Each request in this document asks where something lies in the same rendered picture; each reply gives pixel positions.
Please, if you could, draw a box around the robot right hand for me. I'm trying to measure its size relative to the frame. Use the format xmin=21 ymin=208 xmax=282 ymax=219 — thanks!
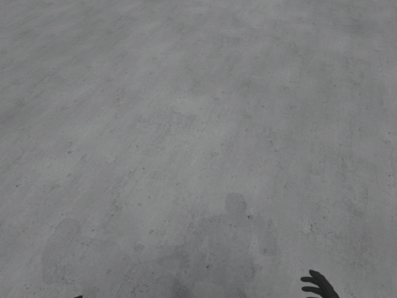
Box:
xmin=301 ymin=270 xmax=339 ymax=298

